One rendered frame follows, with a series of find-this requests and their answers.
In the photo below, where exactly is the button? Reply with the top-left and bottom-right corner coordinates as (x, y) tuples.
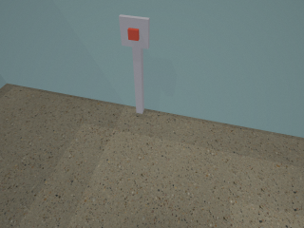
(127, 28), (140, 41)

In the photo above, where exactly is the panel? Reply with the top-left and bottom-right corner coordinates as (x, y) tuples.
(119, 14), (150, 114)

